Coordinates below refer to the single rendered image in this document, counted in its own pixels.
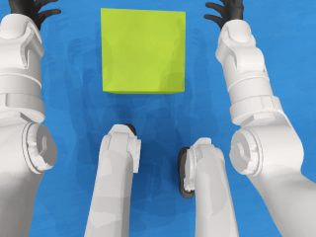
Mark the robot left hand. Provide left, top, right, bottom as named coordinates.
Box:
left=8, top=0, right=61, bottom=31

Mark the robot right hand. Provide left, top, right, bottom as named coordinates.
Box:
left=203, top=0, right=244, bottom=30

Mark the robot left foot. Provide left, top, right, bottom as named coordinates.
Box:
left=123, top=123, right=136, bottom=136

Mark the robot left upper arm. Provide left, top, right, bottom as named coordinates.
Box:
left=0, top=121, right=58, bottom=237

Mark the right robot forearm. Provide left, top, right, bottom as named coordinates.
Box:
left=215, top=19, right=304, bottom=161

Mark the carton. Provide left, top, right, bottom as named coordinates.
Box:
left=101, top=8, right=186, bottom=95

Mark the robot right upper arm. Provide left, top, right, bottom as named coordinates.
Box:
left=229, top=124, right=316, bottom=237

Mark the left robot forearm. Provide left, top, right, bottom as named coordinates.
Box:
left=0, top=14, right=45, bottom=127

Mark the robot left shin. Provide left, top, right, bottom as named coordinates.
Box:
left=98, top=124, right=135, bottom=162

